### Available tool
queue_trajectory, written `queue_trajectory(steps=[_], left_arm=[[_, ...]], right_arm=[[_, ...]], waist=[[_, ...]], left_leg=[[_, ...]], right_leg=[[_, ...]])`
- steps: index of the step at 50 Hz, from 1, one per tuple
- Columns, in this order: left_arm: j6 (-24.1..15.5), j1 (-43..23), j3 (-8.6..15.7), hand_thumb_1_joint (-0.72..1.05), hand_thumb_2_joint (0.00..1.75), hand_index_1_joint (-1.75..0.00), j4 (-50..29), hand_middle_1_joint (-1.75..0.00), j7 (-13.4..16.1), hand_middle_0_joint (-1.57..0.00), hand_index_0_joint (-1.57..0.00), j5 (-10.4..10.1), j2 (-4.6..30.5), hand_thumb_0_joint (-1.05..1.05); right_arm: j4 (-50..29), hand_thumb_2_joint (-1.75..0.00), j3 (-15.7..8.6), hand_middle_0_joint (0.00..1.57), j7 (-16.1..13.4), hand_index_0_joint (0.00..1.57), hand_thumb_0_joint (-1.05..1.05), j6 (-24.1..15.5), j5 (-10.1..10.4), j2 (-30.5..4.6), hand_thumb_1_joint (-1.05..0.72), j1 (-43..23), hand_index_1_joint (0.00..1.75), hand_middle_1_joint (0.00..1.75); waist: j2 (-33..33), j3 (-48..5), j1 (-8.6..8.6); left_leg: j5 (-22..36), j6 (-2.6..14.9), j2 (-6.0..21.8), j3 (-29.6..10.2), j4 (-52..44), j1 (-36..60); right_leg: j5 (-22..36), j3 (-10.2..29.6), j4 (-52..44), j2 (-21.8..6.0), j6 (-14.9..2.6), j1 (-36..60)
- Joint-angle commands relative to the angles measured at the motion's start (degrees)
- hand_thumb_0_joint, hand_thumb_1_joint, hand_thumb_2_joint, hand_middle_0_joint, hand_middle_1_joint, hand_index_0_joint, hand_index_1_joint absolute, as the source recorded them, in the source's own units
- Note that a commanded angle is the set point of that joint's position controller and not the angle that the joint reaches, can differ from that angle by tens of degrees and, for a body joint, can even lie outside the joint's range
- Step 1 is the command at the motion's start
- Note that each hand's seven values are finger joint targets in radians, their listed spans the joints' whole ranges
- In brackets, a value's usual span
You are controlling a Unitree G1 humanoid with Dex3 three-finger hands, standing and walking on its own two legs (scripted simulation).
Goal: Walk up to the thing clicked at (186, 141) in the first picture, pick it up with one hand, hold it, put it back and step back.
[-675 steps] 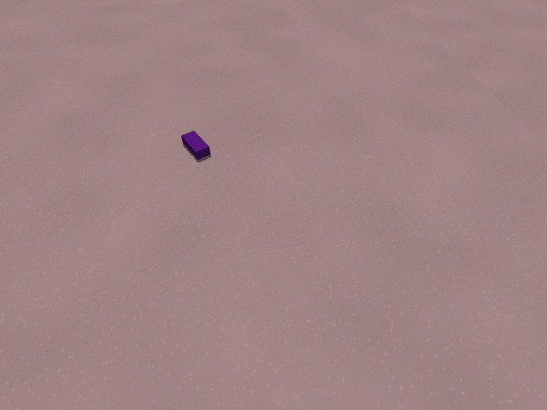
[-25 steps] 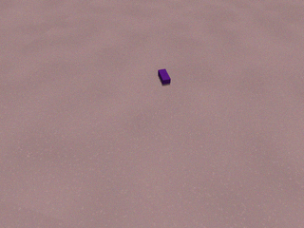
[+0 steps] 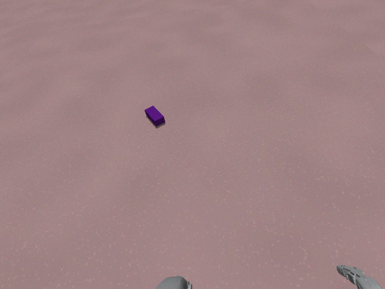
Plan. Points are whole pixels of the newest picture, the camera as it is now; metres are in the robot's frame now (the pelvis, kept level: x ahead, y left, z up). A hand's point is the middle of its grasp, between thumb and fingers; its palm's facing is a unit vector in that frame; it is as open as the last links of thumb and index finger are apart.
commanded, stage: walk up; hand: left
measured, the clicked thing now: (154, 115) +1.51 +0.51 -0.73
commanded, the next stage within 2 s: none
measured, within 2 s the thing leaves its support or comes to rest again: neither
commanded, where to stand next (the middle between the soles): +1.04 +0.62 m, yaw -53 degrees
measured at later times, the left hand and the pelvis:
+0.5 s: hand (88, 180) +0.45 +0.40 -0.11, palm faces -0.36 -0.78 -0.50, open 7.4 cm; pelvis +0.24 +0.15 +0.01, yaw -18 degrees
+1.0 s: hand (74, 144) +0.64 +0.54 -0.13, palm faces -0.43 -0.68 -0.59, open 7.4 cm; pelvis +0.46 +0.26 -0.03, yaw -29 degrees
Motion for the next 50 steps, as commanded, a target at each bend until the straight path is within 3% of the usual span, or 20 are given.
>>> queue_trajectory(steps=[1, 7, 10, 11, 12, 13, 16, 22, 26, 28, 29, 30, 31, 32, 33, 36, 38, 46, 48, 50], left_arm=[[-3.4, -3.1, 5.5, 0.90, 0.90, -0.30, -5.8, -0.30, 1.9, -0.20, -0.20, -0.1, 20.9, 0.00], [-3.5, -4.3, 5.7, 0.90, 0.90, -0.30, -6.6, -0.30, 2.4, -0.20, -0.20, 0.7, 22.2, 0.00], [-2.3, -7.9, 4.0, 0.90, 0.90, -0.30, -8.2, -0.30, 3.1, -0.20, -0.20, 1.2, 18.5, 0.00], [-2.1, -5.5, 2.1, 0.90, 0.90, -0.30, -8.8, -0.30, 3.4, -0.20, -0.20, 1.0, 12.4, 0.00], [-1.7, -2.2, 1.4, 0.90, 0.90, -0.30, -9.1, -0.30, 4.0, -0.20, -0.20, -0.2, 12.4, 0.00], [-1.3, -1.2, 1.1, 0.90, 0.90, -0.30, -7.0, -0.30, 4.1, -0.20, -0.20, 0.1, 13.0, 0.00], [-0.8, 0.9, 3.6, 0.90, 0.90, -0.30, -2.1, -0.30, 2.0, -0.20, -0.20, -0.9, 18.2, 0.00], [-0.3, -6.2, 2.9, 0.90, 0.90, -0.30, -3.5, -0.30, 2.0, -0.20, -0.20, -0.6, 13.8, 0.00], [0.0, -6.5, 3.5, 0.90, 0.90, -0.30, -4.5, -0.30, 1.9, -0.20, -0.20, -0.6, 13.2, 0.00], [-0.1, 1.4, 4.6, 0.90, 0.90, -0.30, -2.8, -0.30, 2.5, -0.20, -0.20, -0.6, 13.1, 0.00], [-0.3, 8.4, 6.2, 0.90, 0.90, -0.30, -1.4, -0.30, 3.4, -0.20, -0.20, 0.0, 16.1, 0.00], [-0.5, 11.6, 7.6, 0.90, 0.90, -0.30, -1.7, -0.30, 4.3, -0.20, -0.20, 0.5, 19.9, 0.00], [-0.6, 7.2, 7.4, 0.90, 0.90, -0.30, -5.4, -0.30, 5.0, -0.20, -0.20, 0.5, 21.9, 0.00], [-0.3, 2.8, 7.2, 0.90, 0.90, -0.30, -6.8, -0.30, 5.5, -0.20, -0.20, -0.9, 22.6, 0.00], [-0.4, 2.0, 7.0, 0.90, 0.90, -0.30, -7.5, -0.30, 5.8, -0.20, -0.20, -1.2, 21.9, 0.00], [-1.4, -2.6, 6.3, 0.90, 0.90, -0.30, -8.4, -0.30, 5.4, -0.20, -0.20, -0.2, 19.6, 0.00], [-2.2, -2.8, 6.4, 0.90, 0.90, -0.30, -8.8, -0.30, 5.1, -0.20, -0.20, 0.6, 20.0, 0.00], [-2.6, -0.7, 7.8, 0.90, 0.90, -0.30, -8.3, -0.30, 5.8, -0.20, -0.20, 2.3, 24.5, 0.00], [-2.1, -3.0, 7.5, 0.90, 0.90, -0.30, -8.5, -0.30, 6.1, -0.20, -0.20, 2.1, 24.9, 0.00], [-1.4, -5.5, 5.0, 0.90, 0.90, -0.30, -8.6, -0.30, 6.5, -0.20, -0.20, 2.0, 17.5, 0.00]], right_arm=[[-8.2, -0.90, -3.3, 0.20, 1.0, 0.20, 0.00, -1.6, 0.3, -11.2, -0.90, -4.0, 0.30, 0.30], [-9.6, -0.90, -3.6, 0.20, 1.5, 0.20, 0.00, -1.7, 0.8, -9.9, -0.90, -3.8, 0.30, 0.30], [-4.6, -0.90, -6.5, 0.20, 0.0, 0.20, 0.00, -1.8, 0.7, -13.2, -0.90, 15.4, 0.30, 0.30], [-3.9, -0.90, -7.7, 0.20, -1.3, 0.20, 0.00, -2.5, -0.1, -17.2, -0.90, 22.2, 0.30, 0.30], [-6.1, -0.90, -7.6, 0.20, -2.3, 0.20, 0.00, -3.1, 1.5, -20.4, -0.90, 14.0, 0.30, 0.30], [-6.7, -0.90, -8.7, 0.20, -2.4, 0.20, 0.00, -3.2, 2.8, -20.7, -0.90, 6.9, 0.30, 0.30], [-8.6, -0.90, -6.4, 0.20, -2.8, 0.20, 0.00, -3.1, 1.7, -12.0, -0.90, 1.6, 0.30, 0.30], [-7.7, -0.90, -4.9, 0.20, -3.1, 0.20, 0.00, -3.3, -0.1, -9.3, -0.90, 8.7, 0.30, 0.30], [-10.2, -0.90, -4.3, 0.20, -2.8, 0.20, 0.00, -2.3, -0.4, -8.6, -0.90, 6.1, 0.30, 0.30], [-11.7, -0.90, -3.9, 0.20, -2.8, 0.20, 0.00, -1.7, -0.1, -8.4, -0.90, 1.9, 0.30, 0.30], [-12.6, -0.90, -3.1, 0.20, -2.8, 0.20, 0.00, -1.8, 0.0, -6.3, -0.90, 1.7, 0.30, 0.30], [-13.1, -0.90, -2.1, 0.20, -3.0, 0.20, 0.00, -1.7, -0.2, -3.3, -0.90, 4.5, 0.30, 0.30], [-12.3, -0.90, -1.9, 0.20, -3.6, 0.20, 0.00, -1.0, -0.8, -4.5, -0.90, 9.8, 0.30, 0.30], [-11.5, -0.90, -4.0, 0.20, -4.0, 0.20, 0.00, -0.1, -0.6, -10.3, -0.90, 9.3, 0.30, 0.30], [-11.2, -0.90, -4.4, 0.20, -4.3, 0.20, 0.00, 0.1, -0.6, -11.7, -0.90, 6.2, 0.30, 0.30], [-8.6, -0.90, -3.8, 0.20, -3.3, 0.20, 0.00, 0.8, -0.1, -9.9, -0.90, 9.1, 0.30, 0.30], [-8.1, -0.90, -3.9, 0.20, -2.4, 0.20, 0.00, 1.5, -0.4, -9.5, -0.90, 10.2, 0.30, 0.30], [-11.8, -0.90, -4.8, 0.20, -0.9, 0.20, 0.00, 1.5, -0.5, -9.6, -0.90, 1.2, 0.30, 0.30], [-11.0, -0.90, -5.5, 0.20, -1.2, 0.20, 0.00, 1.2, -0.4, -9.9, -0.90, 4.6, 0.30, 0.30], [-6.3, -0.90, -7.3, 0.20, -2.2, 0.20, 0.00, 0.3, -1.4, -11.6, -0.90, 19.0, 0.30, 0.30]], waist=[[-16.1, 4.0, -1.88], [-17.0, 1.0, -3.52], [-7.1, -6.5, -14.33], [11.1, -8.2, -16.57], [15.5, -5.9, -10.90], [9.0, -4.9, -5.34], [2.9, -3.8, -3.34], [0.6, -2.7, -6.48], [-3.7, -2.3, -5.08], [-6.9, -4.7, 0.59], [-13.5, -9.5, 4.49], [-23.4, -9.5, 5.59], [-18.9, -9.8, 1.43], [-12.0, -8.3, 0.74], [-7.3, -5.0, 0.93], [-11.4, -0.1, -3.56], [-13.8, 0.1, -4.36], [-19.0, -0.6, -2.43], [-18.6, -3.4, -5.12], [-4.9, -8.2, -13.96]], left_leg=[[8.8, -0.61, 2.1, -0.5, -7.6, -5.7], [12.2, -0.70, 1.2, 3.0, -19.2, 8.6], [7.2, 1.46, -1.5, 2.8, -23.5, 35.7], [-11.3, 2.78, 8.1, -13.2, -35.7, 38.5], [-24.8, 5.01, 17.3, -35.7, -51.6, 31.2], [-31.8, 7.70, 19.9, -37.9, -55.6, 19.9], [-15.9, 9.28, 12.3, -14.7, -45.6, 16.8], [16.4, 12.63, 13.3, -3.3, -43.3, 22.7], [16.4, 8.67, 10.2, 3.5, -41.0, 16.2], [23.6, 5.28, 8.1, 9.4, -29.0, 9.6], [26.1, 2.62, 4.7, 12.3, -15.9, 3.1], [-3.8, -0.97, -1.6, 11.2, -2.5, -13.6], [-10.5, -2.67, -0.2, 2.2, 6.4, -18.5], [-9.0, -3.71, 0.2, -4.3, 11.9, -17.9], [-6.6, -3.17, 2.3, -5.2, 11.9, -18.1], [0.5, -1.60, 3.9, -4.5, 7.2, -11.8], [3.2, -1.45, 4.0, -3.2, 5.8, -7.0], [1.7, -0.39, 4.0, 0.8, -7.2, -1.9], [-0.8, 0.38, 1.7, 3.6, -11.4, 5.5], [-2.2, 1.31, -0.8, 1.7, -25.9, 26.8]], right_leg=[[-13.4, 18.8, -22.3, -11.2, -10.03, -4.6], [5.4, 11.0, -15.2, -9.9, -8.55, -7.9], [15.1, 6.5, 14.7, -6.5, -5.32, -20.4], [-5.5, 2.5, 36.2, 1.2, -4.09, -29.0], [-13.9, 2.8, 44.8, 4.9, -4.54, -35.1], [-7.7, 8.9, 47.8, -1.7, -6.88, -29.9], [-1.1, 3.8, 33.2, -6.5, -3.75, -23.6], [-1.9, -1.9, 16.1, -4.8, -1.70, -21.4], [4.8, -4.7, 8.7, -2.2, -2.60, -10.7], [12.0, -5.2, -1.1, -1.5, -3.93, 4.0], [10.7, -2.2, -4.9, -2.4, -5.30, 16.9], [2.9, 17.1, -9.9, -12.3, -10.68, 27.4], [-5.4, 34.9, -13.4, -24.7, -14.54, 24.1], [-11.7, 42.5, -16.1, -27.9, -19.49, 17.4], [-10.1, 39.1, -16.5, -25.7, -19.46, 12.6], [-2.4, 21.6, -14.6, -16.7, -12.57, -0.1], [0.0, 16.9, -13.0, -14.2, -12.16, -7.0], [-4.1, 16.4, -6.6, -12.4, -12.66, -13.2], [2.7, 15.2, -1.5, -12.3, -11.99, -15.0], [5.5, 5.8, 23.5, -5.0, -6.15, -26.7]])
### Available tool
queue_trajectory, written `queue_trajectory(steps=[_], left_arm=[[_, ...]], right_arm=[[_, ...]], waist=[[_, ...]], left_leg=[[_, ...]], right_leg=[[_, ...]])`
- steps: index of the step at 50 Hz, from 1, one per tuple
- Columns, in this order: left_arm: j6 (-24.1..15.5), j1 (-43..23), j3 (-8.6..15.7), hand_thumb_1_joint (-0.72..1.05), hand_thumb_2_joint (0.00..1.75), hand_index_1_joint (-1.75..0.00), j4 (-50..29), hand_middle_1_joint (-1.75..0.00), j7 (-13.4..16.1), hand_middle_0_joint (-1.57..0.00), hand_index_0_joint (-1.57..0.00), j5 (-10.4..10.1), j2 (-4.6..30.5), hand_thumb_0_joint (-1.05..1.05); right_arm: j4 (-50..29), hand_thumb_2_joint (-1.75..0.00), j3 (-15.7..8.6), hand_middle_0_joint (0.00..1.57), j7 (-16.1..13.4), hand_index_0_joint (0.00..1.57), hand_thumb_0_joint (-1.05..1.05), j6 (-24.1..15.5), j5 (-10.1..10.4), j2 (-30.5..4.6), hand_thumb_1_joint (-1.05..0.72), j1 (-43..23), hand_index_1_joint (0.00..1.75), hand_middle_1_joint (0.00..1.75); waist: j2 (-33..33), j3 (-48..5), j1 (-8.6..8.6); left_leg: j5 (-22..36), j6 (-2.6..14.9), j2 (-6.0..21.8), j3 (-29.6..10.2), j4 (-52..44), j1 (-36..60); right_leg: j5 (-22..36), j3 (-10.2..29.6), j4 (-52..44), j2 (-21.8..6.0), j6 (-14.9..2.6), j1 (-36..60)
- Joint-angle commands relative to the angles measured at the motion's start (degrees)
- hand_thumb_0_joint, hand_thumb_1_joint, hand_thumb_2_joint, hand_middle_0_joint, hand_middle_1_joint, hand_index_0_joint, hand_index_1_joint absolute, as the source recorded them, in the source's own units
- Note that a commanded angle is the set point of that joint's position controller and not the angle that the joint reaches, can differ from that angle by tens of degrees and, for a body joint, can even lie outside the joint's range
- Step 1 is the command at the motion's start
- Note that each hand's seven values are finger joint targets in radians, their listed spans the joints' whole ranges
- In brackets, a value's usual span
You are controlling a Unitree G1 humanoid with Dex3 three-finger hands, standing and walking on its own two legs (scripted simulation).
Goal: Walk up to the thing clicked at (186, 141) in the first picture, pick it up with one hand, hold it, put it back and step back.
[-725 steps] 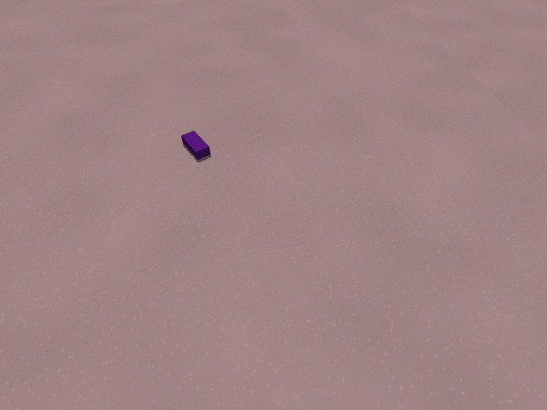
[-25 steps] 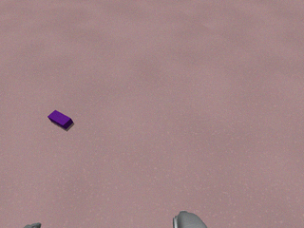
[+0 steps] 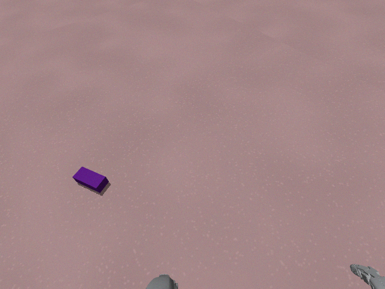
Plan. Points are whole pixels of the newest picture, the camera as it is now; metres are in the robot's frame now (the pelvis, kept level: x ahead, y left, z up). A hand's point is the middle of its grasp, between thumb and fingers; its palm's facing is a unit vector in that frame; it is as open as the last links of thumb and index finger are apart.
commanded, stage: walk up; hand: left
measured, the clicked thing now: (90, 179) +0.80 +0.72 -0.70
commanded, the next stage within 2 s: none
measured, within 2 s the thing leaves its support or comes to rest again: neither
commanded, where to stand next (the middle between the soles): +0.33 +0.59 m, yaw -24 degrees
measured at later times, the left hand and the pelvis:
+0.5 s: hand (11, 251) +0.22 +0.47 -0.09, palm faces -0.12 -0.79 -0.60, open 7.4 cm; pelvis +0.10 +0.17 +0.01, yaw -9 degrees
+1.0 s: hand out of the picture +0.32 +0.67 -0.12, palm faces -0.29 -0.78 -0.56, open 7.4 cm; pelvis +0.17 +0.39 +0.00, yaw -17 degrees
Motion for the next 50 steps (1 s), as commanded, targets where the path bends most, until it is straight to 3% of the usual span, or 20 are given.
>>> queue_trajectory(steps=[1, 2, 4, 7, 11, 15, 16, 17, 19, 24, 32, 35, 36, 37, 38, 40, 44, 47, 48, 50], left_arm=[[-0.7, -4.2, 2.2, 0.90, 0.90, -0.30, -5.3, -0.30, 2.9, -0.20, -0.20, -0.8, 6.9, 0.00], [-0.6, -3.1, 2.5, 0.90, 0.90, -0.30, -3.8, -0.30, 4.1, -0.20, -0.20, -1.4, 10.4, 0.00], [-0.8, -4.9, 3.0, 0.90, 0.90, -0.30, -0.3, -0.30, 3.3, -0.20, -0.20, -2.5, 14.7, 0.00], [-0.6, 1.7, 3.4, 0.90, 0.90, -0.30, 3.7, -0.30, 2.1, -0.20, -0.20, -3.0, 14.4, 0.00], [-0.5, -0.5, 3.0, 0.90, 0.90, -0.30, 2.0, -0.30, 1.8, -0.20, -0.20, -2.9, 10.8, 0.00], [-0.4, 10.2, 4.9, 0.90, 0.90, -0.30, 3.8, -0.30, 2.5, -0.20, -0.20, -2.6, 11.6, 0.00], [-0.5, 15.6, 6.7, 0.90, 0.90, -0.30, 4.1, -0.30, 3.5, -0.20, -0.20, -1.7, 15.7, 0.00], [-0.6, 15.8, 7.6, 0.90, 0.90, -0.30, 1.9, -0.30, 4.4, -0.20, -0.20, -0.9, 19.4, 0.00], [-0.5, 3.3, 6.8, 0.90, 0.90, -0.30, -3.5, -0.30, 4.9, -0.20, -0.20, -2.3, 19.6, 0.00], [-1.7, -3.0, 6.0, 0.90, 0.90, -0.30, -4.5, -0.30, 3.6, -0.20, -0.20, -0.3, 17.4, 0.00], [-1.4, 0.0, 8.1, 0.90, 0.90, -0.30, -3.4, -0.30, 2.9, -0.20, -0.20, 1.0, 22.4, 0.00], [-0.7, -6.4, 6.8, 0.90, 0.90, -0.30, -4.2, -0.30, 3.1, -0.20, -0.20, 0.7, 19.7, 0.00], [-0.1, -5.8, 4.8, 0.90, 0.90, -0.30, -3.9, -0.30, 3.4, -0.20, -0.20, 0.2, 13.7, 0.00], [-0.3, -9.1, 3.6, 0.90, 0.90, -0.30, -5.1, -0.30, 4.3, -0.20, -0.20, -0.6, 10.9, 0.00], [-0.9, -10.8, 3.3, 0.90, 0.90, -0.30, -4.0, -0.30, 5.0, -0.20, -0.20, -0.4, 13.0, 0.00], [-0.8, -7.2, 3.9, 0.90, 0.90, -0.30, 0.4, -0.30, 4.4, -0.20, -0.20, -2.3, 14.5, 0.00], [-1.0, -1.7, 3.2, 0.90, 0.90, -0.30, 2.7, -0.30, 3.1, -0.20, -0.20, -2.9, 12.0, 0.00], [-1.3, 6.3, 3.6, 0.90, 0.90, -0.30, 3.4, -0.30, 3.3, -0.20, -0.20, -2.7, 10.6, 0.00], [-1.2, 11.5, 5.1, 0.90, 0.90, -0.30, 3.8, -0.30, 4.0, -0.20, -0.20, -2.1, 13.9, 0.00], [-0.7, 10.4, 6.9, 0.90, 0.90, -0.30, -0.5, -0.30, 5.1, -0.20, -0.20, -0.7, 20.7, 0.00]], right_arm=[[-0.6, -0.90, -5.8, 0.20, -2.3, 0.20, 0.00, -3.1, -1.1, -15.4, -0.90, 14.9, 0.30, 0.30], [-1.7, -0.90, -6.7, 0.20, -3.0, 0.20, 0.00, -3.3, 0.9, -20.0, -0.90, 8.8, 0.30, 0.30], [-3.2, -0.90, -4.7, 0.20, -3.7, 0.20, 0.00, -3.2, 1.0, -12.8, -0.90, 4.1, 0.30, 0.30], [-3.6, -0.90, -3.1, 0.20, -4.1, 0.20, 0.00, -3.7, 1.0, -8.8, -0.90, 1.1, 0.30, 0.30], [-4.6, -0.90, -1.8, 0.20, -4.0, 0.20, 0.00, -3.1, -0.4, -6.4, -0.90, 2.4, 0.30, 0.30], [-7.9, -0.90, -1.0, 0.20, -3.6, 0.20, 0.00, -1.6, 0.1, -5.4, -0.90, -5.4, 0.30, 0.30], [-8.5, -0.90, 0.0, 0.20, -3.6, 0.20, 0.00, -1.8, 0.7, -2.8, -0.90, -3.9, 0.30, 0.30], [-8.5, -0.90, 0.7, 0.20, -3.8, 0.20, 0.00, -1.6, 0.8, -0.6, -0.90, 0.8, 0.30, 0.30], [-6.6, -0.90, -1.8, 0.20, -4.8, 0.20, 0.00, 0.4, 0.0, -8.1, -0.90, 2.8, 0.30, 0.30], [-2.6, -0.90, -2.3, 0.20, -3.0, 0.20, 0.00, 0.7, 0.2, -8.7, -0.90, 5.2, 0.30, 0.30], [-4.1, -0.90, -2.4, 0.20, -1.8, 0.20, 0.00, 0.3, 0.2, -7.7, -0.90, 0.4, 0.30, 0.30], [-0.3, -0.90, -3.4, 0.20, -2.5, 0.20, 0.00, -0.8, -0.1, -8.5, -0.90, 12.6, 0.30, 0.30], [0.9, -0.90, -4.4, 0.20, -3.0, 0.20, 0.00, -1.2, -1.3, -11.7, -0.90, 16.9, 0.30, 0.30], [-1.0, -0.90, -5.1, 0.20, -3.4, 0.20, 0.00, -1.5, -0.1, -18.7, -0.90, 11.1, 0.30, 0.30], [-1.9, -0.90, -5.1, 0.20, -3.8, 0.20, 0.00, -1.8, 0.5, -20.1, -0.90, 4.4, 0.30, 0.30], [-2.7, -0.90, -3.0, 0.20, -4.7, 0.20, 0.00, -2.0, 0.0, -12.8, -0.90, 3.4, 0.30, 0.30], [-3.5, -0.90, -1.5, 0.20, -4.8, 0.20, 0.00, -1.9, -0.2, -9.1, -0.90, 1.8, 0.30, 0.30], [-6.1, -0.90, -0.6, 0.20, -4.5, 0.20, 0.00, -0.8, 0.1, -7.3, -0.90, -2.0, 0.30, 0.30], [-7.5, -0.90, 0.0, 0.20, -4.4, 0.20, 0.00, -0.8, 0.6, -5.0, -0.90, -2.1, 0.30, 0.30], [-7.3, -0.90, 0.4, 0.20, -5.0, 0.20, 0.00, 0.0, 1.2, -3.3, -0.90, 5.5, 0.30, 0.30]], waist=[[19.0, -4.8, -11.37], [19.5, -4.9, -8.12], [3.5, 0.1, -6.24], [6.8, -1.5, -3.31], [5.1, -2.2, -4.43], [-2.9, -4.8, 4.08], [-10.9, -7.6, 7.23], [-20.3, -9.5, 6.17], [-5.7, -5.4, 1.75], [-10.7, 0.0, -2.24], [-16.5, -2.0, 1.13], [-11.4, -6.7, -6.21], [3.5, -4.6, -9.64], [16.1, 0.4, -8.60], [12.5, 2.8, -5.96], [2.6, 4.2, -5.09], [8.8, 0.1, -3.21], [2.8, -2.3, 2.58], [-2.4, -4.9, 5.58], [-7.8, -10.9, 3.16]], left_leg=[[-5.3, 2.27, 9.9, -20.8, -29.5, 28.4], [-10.7, 8.35, 14.6, -32.9, -36.0, 26.6], [-5.3, 6.55, 10.7, -18.8, -30.9, 19.7], [15.2, 8.83, 6.1, -6.5, -24.6, 21.7], [27.4, 13.15, 7.7, -2.1, -23.5, 20.9], [20.7, 6.71, 3.1, 5.7, -11.5, 5.2], [16.6, 2.62, 0.0, 8.0, 1.4, -2.5], [-12.6, -1.02, -5.6, 5.9, 14.2, -14.2], [-12.1, -3.19, -2.3, -5.4, 30.2, -13.2], [-2.0, -0.39, 0.0, -4.4, 25.9, -5.1], [-9.7, 0.61, -1.2, 3.6, 7.2, -2.0], [-4.7, 1.46, -4.2, 5.3, -7.7, 14.6], [-15.9, 3.13, -0.5, -5.1, -22.4, 19.4], [-14.2, 8.52, 11.4, -27.5, -32.3, 15.3], [-15.4, 14.43, 14.4, -34.3, -34.4, 10.4], [-0.7, 11.37, 9.0, -18.7, -24.9, 12.9], [29.6, 13.57, 5.5, -7.5, -16.7, 17.9], [33.4, 10.92, 2.5, -0.4, -7.6, 11.3], [30.4, 6.68, -0.7, 2.9, 2.0, 5.6], [-12.6, 0.22, -5.4, -2.5, 20.5, -12.8]], right_leg=[[-9.5, -6.8, 25.4, 11.3, -3.61, -30.0], [-8.4, -1.8, 32.7, 7.9, -5.82, -31.9], [1.2, -2.0, 29.8, 4.7, -4.53, -28.2], [3.2, -6.1, 20.4, 2.9, -3.17, -20.1], [3.2, -11.4, 7.4, 3.4, -2.95, -10.9], [20.1, -11.8, -12.1, 4.8, -4.88, 16.9], [17.5, -3.7, -15.7, 1.3, -6.08, 27.4], [14.3, 21.2, -21.0, -14.7, -12.12, 33.2], [-2.3, 34.7, -27.5, -24.5, -22.35, 16.1], [-1.7, 10.2, -22.2, -10.2, -13.96, -1.5], [-5.6, 10.0, -15.5, -7.4, -14.14, -3.2], [1.9, 3.5, -0.8, -4.1, -9.58, -11.1], [-0.1, -4.7, 16.0, 4.7, -5.88, -21.7], [-11.2, -6.3, 23.9, 12.6, -3.86, -31.9], [-9.2, -2.4, 28.3, 7.5, -5.14, -28.6], [-4.2, -2.5, 27.4, 6.7, -3.70, -27.6], [-2.9, -10.4, 13.7, 5.3, -2.73, -14.4], [12.9, -12.0, -9.1, 6.4, -3.76, 4.5], [16.3, -7.4, -16.0, 4.6, -4.23, 15.4], [16.0, 30.8, -20.4, -19.1, -13.76, 28.1]])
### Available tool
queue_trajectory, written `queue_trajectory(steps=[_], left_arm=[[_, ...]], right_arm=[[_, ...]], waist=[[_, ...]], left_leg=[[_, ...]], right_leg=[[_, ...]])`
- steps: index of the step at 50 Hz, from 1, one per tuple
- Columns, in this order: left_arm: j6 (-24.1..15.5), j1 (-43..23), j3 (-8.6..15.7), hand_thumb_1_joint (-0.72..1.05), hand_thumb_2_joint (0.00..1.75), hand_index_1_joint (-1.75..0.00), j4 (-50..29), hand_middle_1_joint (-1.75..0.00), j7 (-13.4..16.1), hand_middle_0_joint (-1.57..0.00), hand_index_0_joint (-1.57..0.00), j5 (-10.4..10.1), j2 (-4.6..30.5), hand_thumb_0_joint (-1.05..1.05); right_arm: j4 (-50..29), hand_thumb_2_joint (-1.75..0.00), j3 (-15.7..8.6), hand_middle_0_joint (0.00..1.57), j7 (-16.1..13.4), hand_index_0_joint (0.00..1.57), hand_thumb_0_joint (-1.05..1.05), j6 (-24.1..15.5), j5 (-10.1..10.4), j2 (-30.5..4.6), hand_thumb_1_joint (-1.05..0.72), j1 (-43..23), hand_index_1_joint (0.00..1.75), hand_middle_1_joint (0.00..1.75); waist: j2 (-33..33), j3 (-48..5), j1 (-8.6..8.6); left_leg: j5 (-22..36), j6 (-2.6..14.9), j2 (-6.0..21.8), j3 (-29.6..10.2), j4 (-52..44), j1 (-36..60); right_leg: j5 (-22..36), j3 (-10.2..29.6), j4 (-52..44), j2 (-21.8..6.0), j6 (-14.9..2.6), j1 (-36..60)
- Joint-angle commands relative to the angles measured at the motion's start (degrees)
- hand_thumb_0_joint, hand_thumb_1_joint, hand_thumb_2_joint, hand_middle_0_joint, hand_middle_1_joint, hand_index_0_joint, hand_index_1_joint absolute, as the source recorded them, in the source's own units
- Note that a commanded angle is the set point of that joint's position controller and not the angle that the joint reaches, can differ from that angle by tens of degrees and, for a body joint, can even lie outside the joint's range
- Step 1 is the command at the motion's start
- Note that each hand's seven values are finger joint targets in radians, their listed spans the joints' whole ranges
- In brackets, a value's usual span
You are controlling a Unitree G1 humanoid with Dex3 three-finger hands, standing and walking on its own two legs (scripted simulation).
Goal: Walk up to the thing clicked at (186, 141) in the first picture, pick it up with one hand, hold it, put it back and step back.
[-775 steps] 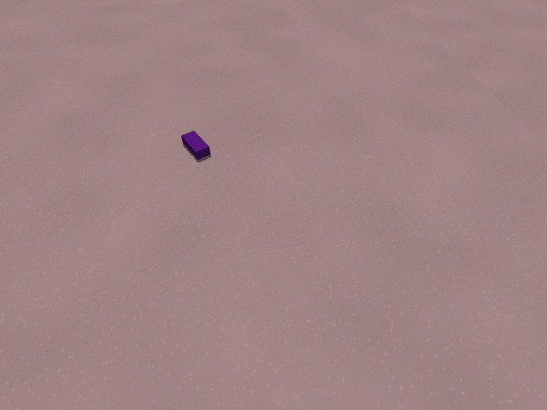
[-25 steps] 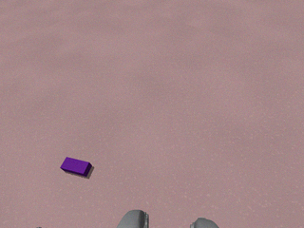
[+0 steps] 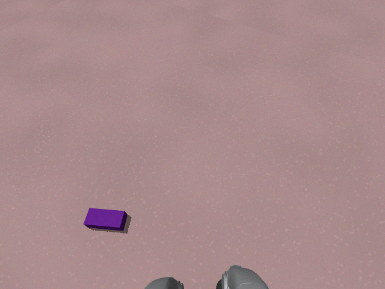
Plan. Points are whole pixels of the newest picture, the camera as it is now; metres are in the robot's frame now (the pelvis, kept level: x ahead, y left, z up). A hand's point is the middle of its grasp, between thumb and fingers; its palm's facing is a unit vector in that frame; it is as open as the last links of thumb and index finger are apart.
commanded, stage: walk up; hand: left
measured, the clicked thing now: (106, 219) +0.51 +0.49 -0.70
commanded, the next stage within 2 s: none
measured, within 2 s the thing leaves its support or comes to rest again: neither
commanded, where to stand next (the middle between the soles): +0.09 +0.24 m, yaw -7 degrees
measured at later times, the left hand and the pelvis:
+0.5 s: hand out of the picture +0.06 +0.58 -0.12, palm faces -0.05 -0.78 -0.62, open 7.4 cm; pelvis -0.03 +0.24 -0.01, yaw -4 degrees
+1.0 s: hand out of the picture +0.14 +0.54 -0.12, palm faces -0.21 -0.91 -0.37, open 7.4 cm; pelvis -0.01 +0.30 +0.03, yaw -11 degrees
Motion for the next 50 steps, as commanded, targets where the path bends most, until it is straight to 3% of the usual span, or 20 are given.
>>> queue_trajectory(steps=[1, 5, 9, 13, 16, 17, 18, 19, 20, 23, 27, 31, 34, 36, 38, 41, 43, 44, 47, 50], left_arm=[[0.4, 11.2, 7.7, 0.90, 0.90, -0.30, -4.2, -0.30, 3.3, -0.20, -0.20, 1.1, 23.5, 0.00], [0.0, 2.0, 6.3, 0.90, 0.90, -0.30, -6.1, -0.30, 2.2, -0.20, -0.20, 1.4, 18.9, 0.00], [-0.1, 1.6, 7.2, 0.90, 0.90, -0.30, -6.2, -0.30, 1.2, -0.20, -0.20, 2.4, 20.5, 0.00], [0.6, 1.7, 8.7, 0.90, 0.90, -0.30, -5.3, -0.30, 1.0, -0.20, -0.20, 3.0, 24.1, 0.00], [1.8, -2.1, 7.4, 0.90, 0.90, -0.30, -4.7, -0.30, 1.3, -0.20, -0.20, 2.8, 20.2, 0.00], [2.2, -2.2, 5.9, 0.90, 0.90, -0.30, -4.2, -0.30, 1.5, -0.20, -0.20, 2.2, 14.6, 0.00], [2.0, -7.0, 5.1, 0.90, 0.90, -0.30, -6.0, -0.30, 2.9, -0.20, -0.20, 1.4, 13.5, 0.00], [1.5, -8.9, 4.7, 0.90, 0.90, -0.30, -5.1, -0.30, 3.5, -0.20, -0.20, 1.4, 15.1, 0.00], [1.4, -6.7, 5.1, 0.90, 0.90, -0.30, -2.8, -0.30, 3.1, -0.20, -0.20, 0.5, 16.5, 0.00], [1.4, 2.3, 5.4, 0.90, 0.90, -0.30, 2.2, -0.30, 0.8, -0.20, -0.20, -0.1, 15.6, 0.00], [1.6, -2.8, 4.4, 0.90, 0.90, -0.30, -0.3, -0.30, -2.7, -0.20, -0.20, 1.8, 11.9, 0.00], [2.2, -4.2, 4.0, 0.90, 0.90, -0.30, -1.3, -0.30, -3.8, -0.20, -0.20, 1.8, 10.8, 0.00], [1.9, -3.3, 3.5, 0.90, 0.90, -0.30, -0.7, -0.30, -4.1, -0.20, -0.20, 1.5, 10.1, 0.00], [1.2, 0.2, 4.1, 0.90, 0.90, -0.30, 0.1, -0.30, -4.0, -0.20, -0.20, 1.4, 12.8, 0.00], [1.7, -0.2, 4.1, 0.90, 0.90, -0.30, -0.1, -0.30, -4.2, -0.20, -0.20, -0.1, 13.8, 0.00], [2.2, -5.4, 2.8, 0.90, 0.90, -0.30, -0.7, -0.30, -4.4, -0.20, -0.20, 0.4, 13.3, 0.00], [2.5, -10.1, 1.4, 0.90, 0.90, -0.30, -2.2, -0.30, -4.7, -0.20, -0.20, 0.5, 8.9, 0.00], [3.1, -10.3, 1.3, 0.90, 0.90, -0.30, -0.7, -0.30, -4.4, -0.20, -0.20, 0.5, 8.7, 0.00], [3.8, -8.5, 1.6, 0.90, 0.90, -0.30, 1.9, -0.30, -4.5, -0.20, -0.20, 0.3, 9.7, 0.00], [4.2, -7.9, 1.7, 0.90, 0.90, -0.30, 3.9, -0.30, -5.2, -0.20, -0.20, 0.4, 9.3, 0.00]], right_arm=[[-8.3, -0.90, -4.8, 0.20, -2.3, 0.20, 0.00, -0.2, 0.5, -13.1, -0.90, -2.6, 0.30, 0.30], [-5.4, -0.90, -6.1, 0.20, -1.3, 0.20, 0.00, 0.2, 0.3, -14.2, -0.90, -0.4, 0.30, 0.30], [-5.3, -0.90, -6.2, 0.20, 0.2, 0.20, 0.00, 0.5, 0.3, -13.0, -0.90, -1.1, 0.30, 0.30], [-5.7, -0.90, -6.8, 0.20, 1.1, 0.20, 0.00, 0.4, 0.0, -13.5, -0.90, -3.1, 0.30, 0.30], [-1.3, -0.90, -7.9, 0.20, 1.0, 0.20, 0.00, -0.4, -0.3, -14.6, -0.90, 8.2, 0.30, 0.30], [-1.0, -0.90, -8.3, 0.20, 0.6, 0.20, 0.00, -0.8, -1.4, -17.0, -0.90, 11.7, 0.30, 0.30], [-3.5, -0.90, -8.6, 0.20, 0.1, 0.20, 0.00, -1.0, -0.1, -23.9, -0.90, 3.8, 0.30, 0.30], [-4.2, -0.90, -8.3, 0.20, -0.6, 0.20, 0.00, -1.4, 0.3, -23.9, -0.90, -4.1, 0.30, 0.30], [-4.9, -0.90, -7.3, 0.20, -1.1, 0.20, 0.00, -1.8, -0.2, -19.3, -0.90, -6.0, 0.30, 0.30], [-3.8, -0.90, -5.9, 0.20, -1.8, 0.20, 0.00, -2.7, 1.1, -16.9, -0.90, -8.2, 0.30, 0.30], [0.2, -0.90, -4.3, 0.20, -3.1, 0.20, 0.00, -5.2, 1.8, -15.6, -0.90, -2.8, 0.30, 0.30], [2.9, -0.90, -2.9, 0.20, -4.4, 0.20, 0.00, -7.6, 2.6, -15.2, -0.90, -0.6, 0.30, 0.30], [4.4, -0.90, -2.0, 0.20, -4.9, 0.20, 0.00, -8.5, 3.5, -14.0, -0.90, -0.3, 0.30, 0.30], [4.2, -0.90, -1.1, 0.20, -4.8, 0.20, 0.00, -9.0, 4.0, -12.0, -0.90, -2.0, 0.30, 0.30], [5.3, -0.90, -1.3, 0.20, -5.3, 0.20, 0.00, -9.0, 3.7, -10.3, -0.90, -3.5, 0.30, 0.30], [6.8, -0.90, -1.5, 0.20, -4.8, 0.20, 0.00, -9.0, 3.3, -9.8, -0.90, -4.0, 0.30, 0.30], [8.8, -0.90, -2.5, 0.20, -4.9, 0.20, 0.00, -9.9, 2.8, -13.7, -0.90, 2.4, 0.30, 0.30], [9.1, -0.90, -2.9, 0.20, -4.9, 0.20, 0.00, -10.1, 3.2, -14.4, -0.90, 2.8, 0.30, 0.30], [9.4, -0.90, -2.3, 0.20, -5.5, 0.20, 0.00, -10.2, 3.3, -12.8, -0.90, -1.8, 0.30, 0.30], [9.4, -0.90, -1.8, 0.20, -5.6, 0.20, 0.00, -9.8, 3.2, -11.2, -0.90, -6.3, 0.30, 0.30]], waist=[[-2.5, -16.4, 6.18], [-5.9, -4.7, 1.82], [-12.4, -5.3, 2.09], [-16.5, -6.1, 3.75], [-6.7, -10.6, -2.60], [7.3, -7.5, -5.37], [19.0, -1.9, -4.44], [13.5, 2.9, -1.92], [4.0, 4.1, -0.91], [7.0, -1.7, 2.73], [2.0, -3.3, 1.10], [-1.0, -6.0, 1.53], [0.0, -8.9, 2.81], [-2.3, -13.2, 5.16], [-3.2, -15.3, 5.00], [-3.6, -9.9, 2.62], [2.6, -7.3, -1.16], [1.0, -3.1, -1.25], [-2.0, -1.8, 1.65], [2.0, -3.2, 2.47]], left_leg=[[-8.5, -2.72, 2.1, -15.3, 25.6, -19.3], [1.8, -2.51, 3.5, -16.7, 26.3, -14.9], [2.4, -2.83, 4.7, -10.5, 17.2, -10.4], [-4.7, -2.48, 4.0, -5.7, 6.0, -6.3], [-2.7, -1.03, 0.0, -3.4, -8.9, 11.5], [-17.2, 1.69, 5.8, -17.1, -23.8, 9.4], [-17.2, 6.66, 16.4, -39.5, -37.4, -1.5], [-18.5, 9.77, 19.5, -44.9, -40.6, -9.1], [-14.0, 8.65, 16.8, -36.7, -35.0, -7.7], [-5.7, 8.72, 12.8, -26.6, -26.9, -1.0], [-3.1, 9.92, 17.2, -30.3, -27.2, 5.8], [19.1, 6.85, 19.4, -29.5, -25.5, 12.9], [38.8, 2.88, 16.8, -22.0, -21.5, 14.0], [45.5, -2.05, 11.0, -12.3, -13.6, 2.6], [22.9, -5.51, 3.0, -5.9, -9.1, 2.1], [8.4, -0.50, 3.0, -8.1, -16.2, 3.5], [10.4, 3.37, 13.1, -25.8, -32.0, 17.2], [17.9, 5.31, 21.1, -33.6, -35.8, 18.3], [29.1, 1.11, 17.1, -24.0, -35.0, 17.0], [29.3, -0.94, 12.7, -13.9, -35.6, 14.4]], right_leg=[[1.3, 48.0, -22.3, -32.1, -15.47, 24.8], [-5.1, 26.5, -18.6, -20.2, -9.76, 4.1], [-11.7, 19.6, -16.7, -15.8, -8.58, -1.1], [-17.8, 22.0, -14.9, -16.1, -8.47, -3.5], [-17.5, 13.2, -0.5, -10.4, -2.98, -13.9], [-19.3, 7.4, 18.4, -1.2, -0.75, -20.9], [-19.4, 7.8, 27.3, 3.0, 1.05, -25.5], [-16.4, 12.0, 32.5, -0.1, -0.04, -21.5], [-12.3, 12.3, 31.8, -1.3, 0.60, -21.8], [-9.8, 8.4, 27.3, -2.7, 0.96, -13.2], [-12.8, 9.7, 14.9, -2.9, 1.37, -8.8], [-12.4, 10.8, 4.9, -3.1, 0.78, -4.4], [-3.6, 9.0, -6.1, -2.8, -0.48, 5.0], [14.7, 16.9, -10.1, -6.5, -3.88, 22.7], [21.2, 28.3, -6.7, -16.1, -12.28, 21.6], [11.4, 24.8, -6.5, -13.3, -8.72, 12.6], [6.5, 13.8, 7.7, -2.9, -1.40, -5.2], [-12.3, 11.6, 9.4, -0.4, 0.99, -10.7], [-7.7, 14.9, 9.8, -3.1, 1.33, -7.3], [-2.4, 11.4, 5.8, -3.6, 1.54, -1.5]])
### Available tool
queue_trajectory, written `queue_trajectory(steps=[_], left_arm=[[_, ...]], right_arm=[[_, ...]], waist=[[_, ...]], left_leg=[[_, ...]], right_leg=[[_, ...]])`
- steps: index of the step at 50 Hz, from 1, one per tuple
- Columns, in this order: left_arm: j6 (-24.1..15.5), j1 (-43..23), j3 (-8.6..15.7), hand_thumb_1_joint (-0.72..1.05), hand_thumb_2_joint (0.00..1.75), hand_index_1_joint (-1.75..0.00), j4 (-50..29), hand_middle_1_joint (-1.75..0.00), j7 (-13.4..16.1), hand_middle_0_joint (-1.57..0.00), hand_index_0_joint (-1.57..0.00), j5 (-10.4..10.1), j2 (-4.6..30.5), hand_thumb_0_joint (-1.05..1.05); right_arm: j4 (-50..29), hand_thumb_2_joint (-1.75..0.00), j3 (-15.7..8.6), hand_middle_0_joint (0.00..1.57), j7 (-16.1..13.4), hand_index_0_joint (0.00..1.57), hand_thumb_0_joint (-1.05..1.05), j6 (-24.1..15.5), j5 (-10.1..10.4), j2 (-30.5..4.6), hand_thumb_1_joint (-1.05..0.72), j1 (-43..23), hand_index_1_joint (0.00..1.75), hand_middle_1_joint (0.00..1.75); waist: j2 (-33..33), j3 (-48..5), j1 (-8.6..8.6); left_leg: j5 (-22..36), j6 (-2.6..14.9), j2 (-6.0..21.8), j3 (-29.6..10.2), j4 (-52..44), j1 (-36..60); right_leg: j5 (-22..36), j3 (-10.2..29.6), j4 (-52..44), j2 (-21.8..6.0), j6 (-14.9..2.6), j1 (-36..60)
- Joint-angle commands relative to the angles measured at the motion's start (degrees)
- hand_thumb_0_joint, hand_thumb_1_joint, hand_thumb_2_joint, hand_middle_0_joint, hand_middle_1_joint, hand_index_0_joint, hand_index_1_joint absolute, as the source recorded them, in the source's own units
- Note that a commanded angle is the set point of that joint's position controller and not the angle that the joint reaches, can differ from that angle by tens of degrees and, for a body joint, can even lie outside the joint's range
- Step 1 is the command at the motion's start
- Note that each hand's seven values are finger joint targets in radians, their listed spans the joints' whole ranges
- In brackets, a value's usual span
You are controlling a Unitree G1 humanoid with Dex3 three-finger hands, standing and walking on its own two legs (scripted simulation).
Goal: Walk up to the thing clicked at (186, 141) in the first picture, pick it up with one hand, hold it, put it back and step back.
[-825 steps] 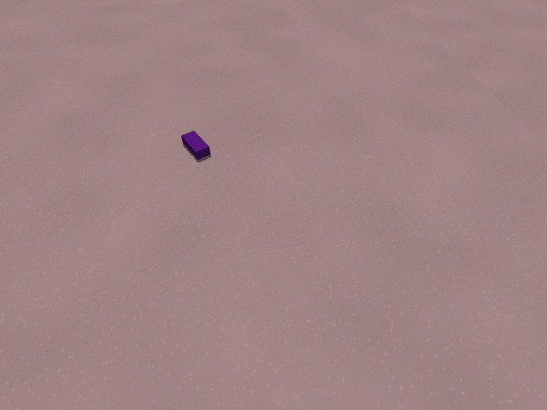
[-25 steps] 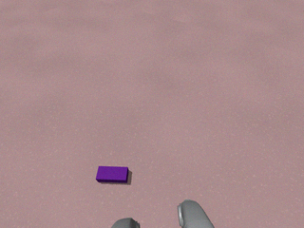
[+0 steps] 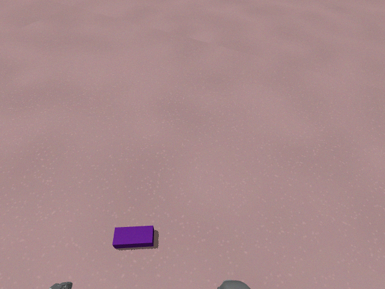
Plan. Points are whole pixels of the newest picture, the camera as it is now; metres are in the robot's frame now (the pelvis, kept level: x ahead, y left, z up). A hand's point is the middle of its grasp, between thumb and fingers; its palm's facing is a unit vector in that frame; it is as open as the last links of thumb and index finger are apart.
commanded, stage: walk up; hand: left
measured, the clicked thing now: (134, 236) +0.47 +0.29 -0.73
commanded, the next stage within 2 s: none
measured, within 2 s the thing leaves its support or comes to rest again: neither
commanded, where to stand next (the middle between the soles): +0.11 -0.04 m, yaw +4 degrees
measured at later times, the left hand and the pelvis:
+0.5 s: hand out of the picture +0.09 +0.22 -0.14, palm faces +0.04 -0.94 -0.35, open 7.4 cm; pelvis +0.01 -0.04 +0.01, yaw +2 degrees
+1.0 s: hand out of the picture +0.14 +0.23 -0.12, palm faces +0.09 -0.94 -0.34, open 7.4 cm; pelvis +0.04 -0.04 +0.02, yaw +4 degrees
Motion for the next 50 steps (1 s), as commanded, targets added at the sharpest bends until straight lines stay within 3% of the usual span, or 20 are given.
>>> queue_trajectory(steps=[1, 3, 5, 7, 9, 10, 11, 12, 13, 14, 19, 20, 21, 22, 23, 25, 28, 31, 35, 50], left_arm=[[-0.7, 0.8, 3.2, 0.90, 0.90, -0.30, -0.7, -0.30, 0.3, -0.20, -0.20, 0.2, 10.7, 0.00], [-0.6, -0.3, 3.0, 0.90, 0.90, -0.30, -0.7, -0.30, 0.2, -0.20, -0.20, 0.3, 10.2, 0.00], [-0.9, -1.5, 2.9, 0.90, 0.90, -0.30, -0.6, -0.30, 0.3, -0.20, -0.20, 0.4, 9.8, 0.00], [-0.9, -3.0, 3.1, 0.90, 0.90, -0.30, -0.2, -0.30, 0.5, -0.20, -0.20, 0.7, 9.9, 0.00], [-1.5, -1.2, 2.9, 0.90, 0.90, -0.30, 1.2, -0.30, 0.7, -0.20, -0.20, 0.9, 9.4, 0.00], [-1.9, -0.7, 3.3, 0.90, 0.90, -0.30, 1.5, -0.30, 0.9, -0.20, -0.20, 1.3, 10.9, 0.00], [-2.6, 0.8, 3.8, 0.90, 0.90, -0.30, 1.9, -0.30, 1.2, -0.20, -0.20, 1.7, 13.5, 0.00], [-2.6, 0.8, 4.3, 0.90, 0.90, -0.30, 2.3, -0.30, 1.2, -0.20, -0.20, 1.4, 16.8, 0.00], [-2.5, -2.0, 4.2, 0.90, 0.90, -0.30, 1.4, -0.30, 1.1, -0.20, -0.20, 1.7, 17.1, 0.00], [-2.5, -3.3, 4.1, 0.90, 0.90, -0.30, 1.0, -0.30, 1.1, -0.20, -0.20, 1.7, 16.2, 0.00], [-1.7, -10.5, 3.7, 0.90, 0.90, -0.30, 0.0, -0.30, 0.2, -0.20, -0.20, 1.5, 13.0, 0.00], [-1.4, -9.9, 3.3, 0.90, 0.90, -0.30, 0.4, -0.30, -0.1, -0.20, -0.20, 1.2, 11.4, 0.00], [-1.3, -9.7, 2.8, 0.90, 0.90, -0.30, 0.3, -0.30, -0.3, -0.20, -0.20, 1.0, 9.5, 0.00], [-1.0, -8.8, 2.6, 0.90, 0.90, -0.30, 1.4, -0.30, -0.5, -0.20, -0.20, 0.5, 8.4, 0.00], [-1.1, -8.6, 2.9, 0.90, 0.90, -0.30, 2.7, -0.30, -0.7, -0.20, -0.20, 0.6, 9.4, 0.00], [-1.5, -9.4, 3.3, 0.90, 0.90, -0.30, 3.6, -0.30, -0.7, -0.20, -0.20, 0.7, 9.9, 0.00], [-2.0, -8.4, 3.2, 0.90, 0.90, -0.30, 4.9, -0.30, -0.6, -0.20, -0.20, 0.2, 10.1, 0.00], [-1.9, -9.2, 3.1, 0.90, 0.90, -0.30, 5.6, -0.30, -0.4, -0.20, -0.20, 0.2, 9.8, 0.00], [-1.6, -9.5, 3.0, 0.90, 0.90, -0.30, 6.0, -0.30, -0.4, -0.20, -0.20, 0.2, 9.6, 0.00], [-1.3, -11.0, 3.3, 0.90, 0.90, -0.30, 6.0, -0.30, -0.5, -0.20, -0.20, 0.7, 9.6, 0.00]], right_arm=[[-1.5, -0.90, -3.6, 0.20, -1.3, 0.20, 0.00, -0.4, 0.2, -13.8, -0.90, -1.6, 0.30, 0.30], [-1.2, -0.90, -3.4, 0.20, -1.1, 0.20, 0.00, 0.1, 0.1, -13.6, -0.90, -2.0, 0.30, 0.30], [-0.7, -0.90, -3.3, 0.20, -0.7, 0.20, 0.00, 0.8, 0.1, -13.9, -0.90, -2.9, 0.30, 0.30], [-0.4, -0.90, -3.2, 0.20, -0.4, 0.20, 0.00, 1.6, -0.1, -14.0, -0.90, -2.8, 0.30, 0.30], [-0.2, -0.90, -2.4, 0.20, -0.1, 0.20, 0.00, 2.3, 0.5, -13.1, -0.90, -5.4, 0.30, 0.30], [-0.4, -0.90, -1.7, 0.20, 0.1, 0.20, 0.00, 2.3, 0.7, -11.5, -0.90, -5.8, 0.30, 0.30], [-0.3, -0.90, -1.1, 0.20, 0.4, 0.20, 0.00, 2.4, 0.8, -9.8, -0.90, -5.6, 0.30, 0.30], [0.1, -0.90, -1.3, 0.20, 0.3, 0.20, 0.00, 3.0, 0.9, -10.3, -0.90, -5.5, 0.30, 0.30], [1.3, -0.90, -1.7, 0.20, 0.3, 0.20, 0.00, 3.4, 0.8, -11.4, -0.90, -5.0, 0.30, 0.30], [2.2, -0.90, -1.7, 0.20, 0.6, 0.20, 0.00, 3.4, 0.9, -11.8, -0.90, -4.6, 0.30, 0.30], [7.3, -0.90, -1.7, 0.20, 1.0, 0.20, 0.00, 2.5, 0.2, -10.3, -0.90, 1.8, 0.30, 0.30], [7.6, -0.90, -2.0, 0.20, 0.9, 0.20, 0.00, 2.1, -0.3, -11.0, -0.90, 1.0, 0.30, 0.30], [7.4, -0.90, -2.3, 0.20, 0.7, 0.20, 0.00, 1.7, -0.7, -12.7, -0.90, 0.0, 0.30, 0.30], [6.4, -0.90, -2.3, 0.20, 0.6, 0.20, 0.00, 1.2, -0.6, -13.9, -0.90, -4.0, 0.30, 0.30], [6.4, -0.90, -1.8, 0.20, 0.8, 0.20, 0.00, 1.0, -0.1, -14.1, -0.90, -6.2, 0.30, 0.30], [7.6, -0.90, -0.6, 0.20, 0.7, 0.20, 0.00, 1.0, -0.1, -12.2, -0.90, -6.3, 0.30, 0.30], [8.5, -0.90, -0.3, 0.20, 0.3, 0.20, 0.00, 0.4, 0.1, -12.2, -0.90, -6.0, 0.30, 0.30], [8.9, -0.90, -0.4, 0.20, 0.0, 0.20, 0.00, 0.3, 0.5, -12.3, -0.90, -6.2, 0.30, 0.30], [8.6, -0.90, -0.5, 0.20, -0.3, 0.20, 0.00, 0.6, 0.6, -12.1, -0.90, -7.3, 0.30, 0.30], [7.7, -0.90, -0.6, 0.20, -0.3, 0.20, 0.00, 1.4, 0.4, -11.8, -0.90, -9.6, 0.30, 0.30]], waist=[[7.7, -1.4, 0.76], [7.7, -1.9, 0.44], [8.9, -3.3, 0.30], [9.0, -3.6, -0.42], [6.1, -4.9, 2.04], [3.0, -5.7, 2.85], [-2.6, -6.7, 3.34], [-7.5, -7.1, 3.34], [-7.8, -5.4, 2.74], [-7.1, -4.9, 2.58], [-8.3, -6.4, -1.10], [-6.4, -6.4, -0.78], [-2.9, -7.1, -0.45], [-0.1, -6.0, 1.28], [-1.1, -5.0, 2.23], [-0.7, -3.4, 2.26], [2.8, -7.0, 2.03], [2.4, -9.7, 1.56], [2.7, -10.9, 1.67], [0.8, -10.2, 1.35]], left_leg=[[23.9, -2.10, 14.9, -15.0, -18.5, 3.2], [23.1, -2.76, 13.1, -11.7, -18.1, 2.7], [23.5, -0.86, 13.1, -10.8, -15.7, 2.5], [21.6, -0.88, 12.5, -11.5, -14.8, 0.6], [17.0, -0.62, 11.2, -10.4, -11.1, -2.5], [13.1, -2.12, 9.9, -9.5, -9.0, -7.2], [5.9, -3.66, 6.4, -8.1, -4.0, -11.2], [-9.1, -3.89, 1.9, -8.4, 2.1, -8.2], [-12.6, -3.60, 2.4, -10.8, 5.9, -7.5], [-12.5, -3.58, 2.4, -12.5, 6.6, -8.6], [2.2, -3.41, 1.5, -9.0, -8.4, 3.5], [5.9, -3.48, 2.0, -10.5, -12.8, 6.9], [6.7, -3.06, 5.4, -15.6, -15.8, 7.7], [-1.4, -1.93, 8.6, -21.4, -19.5, 2.9], [-6.3, -1.41, 9.3, -21.0, -19.7, -2.5], [0.2, -2.40, 7.2, -17.0, -19.2, -6.3], [15.8, -3.07, 6.8, -14.9, -16.9, -1.5], [23.0, -3.01, 7.5, -14.4, -16.6, 1.3], [26.7, -3.11, 7.6, -13.9, -16.0, 3.1], [25.9, -3.21, 7.4, -13.9, -17.2, 3.6]], right_leg=[[5.1, -1.0, -3.4, -2.9, 0.70, -1.9], [6.7, -2.9, -7.8, -2.9, 0.82, 1.1], [6.9, -6.1, -12.4, -3.0, 1.02, 4.7], [5.8, -7.2, -14.7, -2.3, 0.93, 7.7], [12.7, -6.7, -24.0, -2.4, 0.51, 15.2], [16.0, -2.6, -25.4, -5.0, -0.45, 20.7], [12.6, 9.6, -29.1, -12.2, -3.18, 22.7], [3.8, 19.1, -33.9, -19.4, -9.30, 15.9], [-2.1, 22.0, -36.0, -21.7, -11.73, 12.5], [-1.3, 20.1, -36.2, -21.4, -11.75, 12.7], [-1.3, 5.7, -33.3, -14.7, -4.34, 5.9], [-0.9, 3.4, -31.6, -12.7, -2.57, 3.8], [1.6, 0.8, -28.8, -10.4, -0.60, 3.0], [-0.2, -1.0, -28.5, -7.4, 0.99, 4.5], [0.1, -2.1, -29.4, -6.7, 1.36, 10.3], [4.2, -0.7, -30.3, -7.9, 0.42, 15.9], [17.7, -1.3, -29.7, -9.3, 0.04, 18.7], [24.1, -3.0, -29.6, -9.6, 0.38, 21.1], [26.6, -3.8, -29.8, -9.9, 0.61, 22.1], [25.7, -5.0, -31.8, -9.9, 0.98, 23.5]])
